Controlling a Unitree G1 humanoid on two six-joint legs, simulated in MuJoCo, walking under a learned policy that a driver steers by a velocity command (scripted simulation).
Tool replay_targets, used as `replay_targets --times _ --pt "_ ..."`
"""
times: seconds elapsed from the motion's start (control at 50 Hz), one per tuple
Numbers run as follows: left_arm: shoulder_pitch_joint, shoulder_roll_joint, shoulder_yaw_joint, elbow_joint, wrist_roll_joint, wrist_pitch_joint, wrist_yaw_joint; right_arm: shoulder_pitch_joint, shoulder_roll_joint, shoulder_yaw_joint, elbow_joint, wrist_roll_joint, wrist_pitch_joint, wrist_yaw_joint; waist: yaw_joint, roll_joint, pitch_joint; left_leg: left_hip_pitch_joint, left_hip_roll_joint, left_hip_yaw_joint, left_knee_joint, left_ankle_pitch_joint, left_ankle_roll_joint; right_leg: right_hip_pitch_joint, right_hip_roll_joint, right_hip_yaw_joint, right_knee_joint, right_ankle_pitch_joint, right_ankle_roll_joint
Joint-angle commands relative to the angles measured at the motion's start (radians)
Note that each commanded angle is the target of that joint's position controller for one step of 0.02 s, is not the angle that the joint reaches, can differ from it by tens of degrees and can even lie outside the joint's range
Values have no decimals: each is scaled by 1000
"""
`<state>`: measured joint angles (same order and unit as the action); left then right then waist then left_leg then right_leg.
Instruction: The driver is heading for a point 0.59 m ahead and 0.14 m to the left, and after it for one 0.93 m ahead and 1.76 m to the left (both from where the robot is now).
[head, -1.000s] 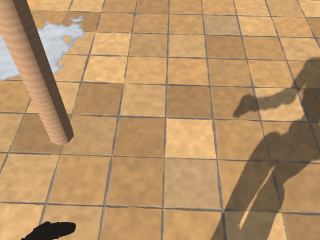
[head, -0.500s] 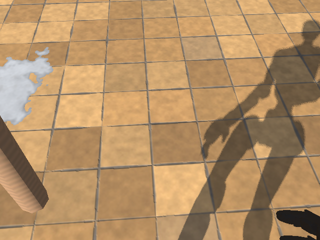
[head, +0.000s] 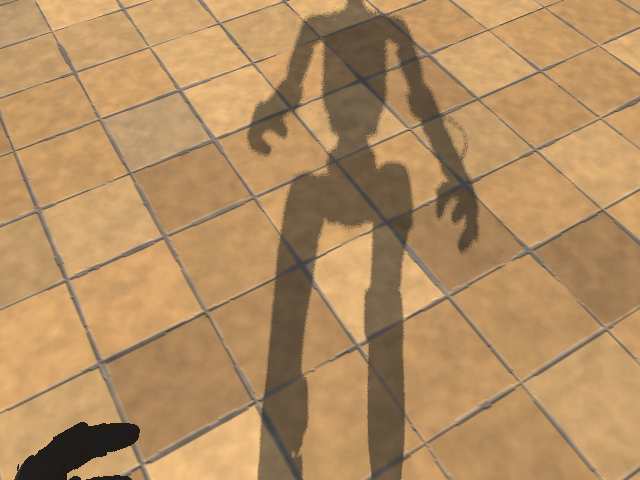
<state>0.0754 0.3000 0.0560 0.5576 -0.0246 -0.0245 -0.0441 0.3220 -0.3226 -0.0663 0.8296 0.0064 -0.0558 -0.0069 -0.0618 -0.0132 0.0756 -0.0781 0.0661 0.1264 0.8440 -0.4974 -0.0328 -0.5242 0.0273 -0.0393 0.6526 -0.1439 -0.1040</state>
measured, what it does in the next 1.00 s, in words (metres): walks ahead, turning left: left foot, then right foot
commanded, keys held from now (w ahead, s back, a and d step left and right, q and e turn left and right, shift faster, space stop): w+e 0.06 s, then w+q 0.94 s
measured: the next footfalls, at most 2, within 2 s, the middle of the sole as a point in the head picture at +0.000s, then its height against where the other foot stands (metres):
left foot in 0.50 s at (254, 464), level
right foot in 0.98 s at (323, 323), level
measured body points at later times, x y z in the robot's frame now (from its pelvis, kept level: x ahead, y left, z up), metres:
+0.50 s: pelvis +0.29 +0.03 +0.01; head +0.32 +0.04 +0.46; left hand +0.32 +0.33 -0.11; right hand +0.50 -0.20 -0.08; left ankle +0.42 +0.14 -0.71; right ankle +0.11 -0.08 -0.71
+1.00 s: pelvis +0.59 +0.05 +0.01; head +0.61 +0.06 +0.46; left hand +0.72 +0.36 -0.05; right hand +0.72 -0.22 -0.10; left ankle +0.42 +0.13 -0.70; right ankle +0.72 -0.03 -0.72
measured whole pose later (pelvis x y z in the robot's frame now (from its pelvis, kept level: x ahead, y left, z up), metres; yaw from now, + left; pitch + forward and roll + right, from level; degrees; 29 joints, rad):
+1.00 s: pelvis +0.59 +0.05 +0.01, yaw +20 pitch +2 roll -1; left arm 0.07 0.28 0.03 0.65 0.01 -0.12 -0.01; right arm 0.38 -0.32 -0.07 0.74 0.02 -0.02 -0.01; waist -0.07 0.02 0.00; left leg -0.14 -0.10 -0.24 0.69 -0.50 0.05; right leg -0.45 0.03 0.04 0.51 -0.10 -0.01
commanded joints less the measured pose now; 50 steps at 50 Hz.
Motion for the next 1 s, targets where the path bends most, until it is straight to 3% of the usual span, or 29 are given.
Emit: replay_targets --times 0.02,0.04,0.06,0.08,0.12,0.18,0.26,0.34,0.42,0.46,0.48,0.5,0.52,0.54,0.56,0.58,0.6,0.62,0.64,0.7,0.76,0.8,0.84,0.9,0.94,0.96,0.98,1.0 --pt "333 207 71 -6 9 -23 12 -94 -151 -13 -169 29 -76 23 195 -114 -370 -758 -49 -240 559 -9 30 899 -346 775 -349 -213 -278" --pt "286 181 63 -1 7 -31 14 -126 -135 -4 -181 31 -87 22 159 -58 -251 -743 -9 -226 472 78 43 749 -301 646 -356 -150 -240" --pt "217 155 54 -8 10 -33 15 -128 -126 -4 -170 8 -89 14 111 7 -179 -684 23 -222 381 127 37 602 -259 551 -361 -31 -209" --pt "167 115 39 -16 23 -36 18 -98 -134 -9 -151 -4 -78 13 71 -6 -155 -608 55 -220 323 167 30 503 -238 464 -375 101 -194" --pt "141 97 29 -4 31 -45 22 -48 -110 -5 -121 -8 -52 17 42 -25 -144 -527 69 -193 276 201 6 396 -226 385 -412 248 -196" --pt "174 127 32 45 29 -59 30 -98 -66 9 -127 -7 -28 13 56 -28 -92 -547 78 -171 159 334 -24 329 -208 257 -463 311 -182" --pt "200 130 27 90 32 -64 37 -205 -42 20 -142 5 -31 25 107 -37 -43 -533 57 -155 -92 615 -6 338 -164 127 -500 203 -115" --pt "255 151 34 146 27 -65 34 -299 -38 24 -177 20 -35 45 151 -29 4 -564 25 -157 -224 653 26 453 -222 98 -513 152 -102" --pt "274 160 43 184 18 -42 42 -336 -39 22 -218 15 -36 72 150 -30 8 -633 -7 -145 -282 486 78 633 -278 71 -426 324 -76" --pt "249 181 49 180 18 -29 53 -269 -65 8 -217 9 -32 75 103 -63 -57 -513 -63 -85 -283 383 113 660 -270 35 -301 661 -45" --pt "233 188 49 174 19 -19 61 -170 -98 -11 -198 6 -28 71 45 -68 -127 -371 -107 -50 -293 371 137 644 -246 2 -157 829 -23" --pt "231 175 42 165 22 -14 72 -26 -150 -39 -168 9 -24 61 -29 -43 -215 -136 -116 -77 -314 430 175 532 -208 -39 53 820 15" --pt "304 111 17 121 39 -32 73 105 -263 -71 -162 2 -19 46 -38 128 -359 265 123 -466 -302 445 320 167 -112 -68 434 441 82" --pt "323 51 -9 120 50 -61 57 114 -234 -61 -164 22 -20 47 -16 266 -473 480 272 -921 -465 324 457 -121 74 61 694 -397 128" --pt "251 136 9 105 14 -90 36 112 -166 -40 -165 20 -17 44 -58 175 -417 466 249 -863 -510 197 404 -237 2 179 745 -380 107" --pt "167 140 6 76 -10 -107 28 67 -143 -35 -174 14 -15 38 -53 110 -291 341 213 -729 -522 204 364 -267 -43 160 702 -309 93" --pt "127 130 4 63 6 -114 30 7 -132 -30 -183 9 -13 36 -15 22 -184 181 175 -636 -544 295 339 -251 -80 142 597 -252 91" --pt "120 139 13 64 30 -110 38 -38 -105 -22 -196 3 -13 33 19 14 -141 72 143 -570 -565 399 325 -191 -109 138 511 -213 99" --pt "138 134 15 63 37 -101 38 -64 -103 -18 -211 -5 -11 29 47 42 -119 -7 120 -546 -588 468 330 -137 -115 135 479 -195 111" --pt "167 99 6 70 44 -76 45 -79 -121 -25 -209 0 -12 16 77 64 -99 -136 87 -460 -619 591 341 -86 -113 103 351 -153 162" --pt "58 63 -9 47 45 -74 48 -57 -146 -35 -191 11 -6 1 42 73 -74 -212 24 -379 -616 559 293 -34 -83 87 123 63 188" --pt "-18 52 -14 35 37 -81 42 -22 -149 -37 -177 15 2 -6 7 85 -76 -228 4 -375 -599 497 262 29 -47 82 -13 192 192" --pt "-67 64 -10 23 24 -88 35 17 -152 -39 -160 20 10 -9 -11 93 -79 -197 19 -421 -572 444 249 59 -26 96 -84 225 187" --pt "-68 103 9 20 17 -98 27 31 -141 -39 -152 23 19 -12 6 116 -85 -100 56 -521 -490 392 224 85 -24 135 -156 150 155" --pt "13 124 25 41 16 -106 28 9 -128 -37 -158 18 24 -11 58 137 -101 -90 49 -551 -412 410 198 196 -26 119 -201 96 114" --pt "100 150 39 56 25 -111 35 7 -93 -25 -165 13 22 -8 103 123 -161 -123 4 -518 -300 431 167 350 -62 133 -217 84 77" --pt "241 202 55 65 40 -111 45 19 -29 -2 -182 -2 18 -4 157 8 -296 -232 -62 -431 -28 290 130 592 -233 295 -207 13 13" --pt "316 280 75 104 47 -95 40 153 19 15 -216 26 7 -2 98 -320 -394 -579 -186 -297 285 -104 70 867 -446 761 -296 -206 -155"
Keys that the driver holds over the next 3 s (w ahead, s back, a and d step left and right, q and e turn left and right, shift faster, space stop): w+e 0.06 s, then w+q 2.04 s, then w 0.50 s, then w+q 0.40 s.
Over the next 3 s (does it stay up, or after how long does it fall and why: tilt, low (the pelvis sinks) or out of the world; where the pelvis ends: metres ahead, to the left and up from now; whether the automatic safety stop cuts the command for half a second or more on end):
stays up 1.27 0.85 0.01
